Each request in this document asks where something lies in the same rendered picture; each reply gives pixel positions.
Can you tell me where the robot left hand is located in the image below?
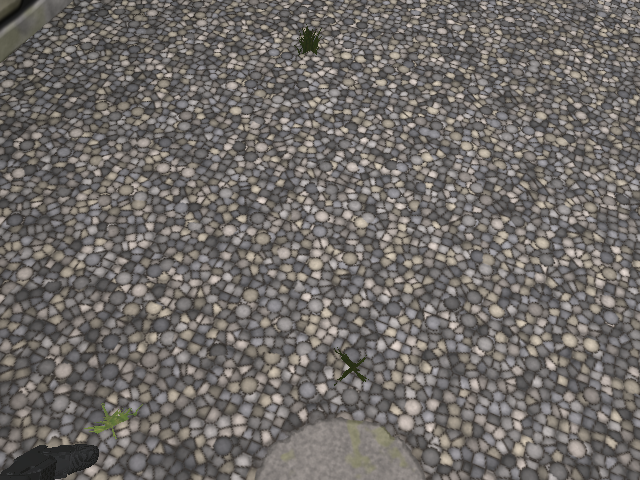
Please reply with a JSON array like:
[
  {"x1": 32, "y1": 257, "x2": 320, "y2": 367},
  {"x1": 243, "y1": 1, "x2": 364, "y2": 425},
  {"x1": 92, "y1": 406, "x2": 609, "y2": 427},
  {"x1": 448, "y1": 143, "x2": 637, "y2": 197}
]
[{"x1": 0, "y1": 444, "x2": 99, "y2": 480}]

